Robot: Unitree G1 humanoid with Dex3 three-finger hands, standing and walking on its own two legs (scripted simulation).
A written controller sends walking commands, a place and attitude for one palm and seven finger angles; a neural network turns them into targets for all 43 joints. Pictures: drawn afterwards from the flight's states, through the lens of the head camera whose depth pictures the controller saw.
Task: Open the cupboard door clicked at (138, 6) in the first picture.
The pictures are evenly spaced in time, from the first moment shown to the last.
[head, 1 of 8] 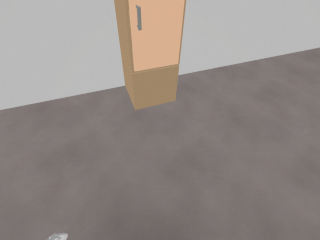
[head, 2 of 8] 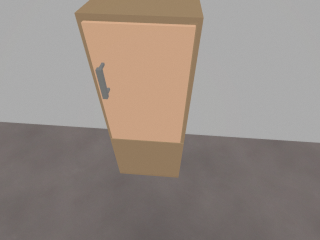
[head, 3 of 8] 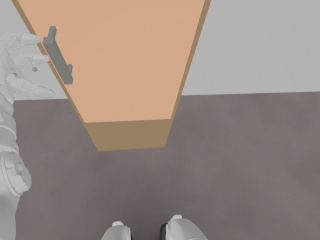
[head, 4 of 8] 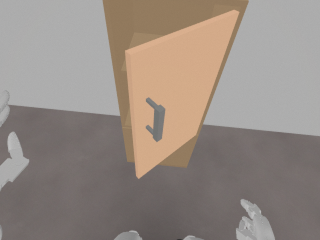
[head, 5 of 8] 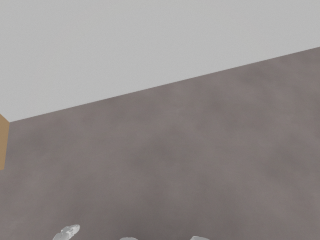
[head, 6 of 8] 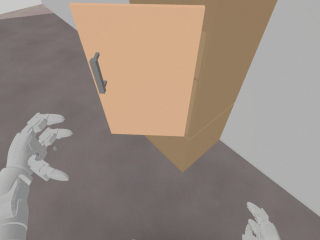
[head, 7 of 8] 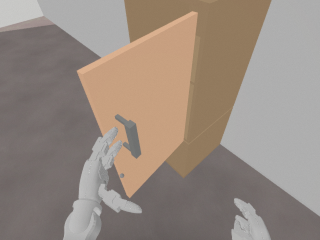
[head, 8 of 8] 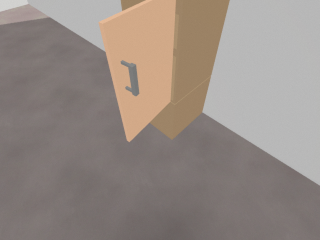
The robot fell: no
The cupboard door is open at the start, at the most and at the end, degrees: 0 99 97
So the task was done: yes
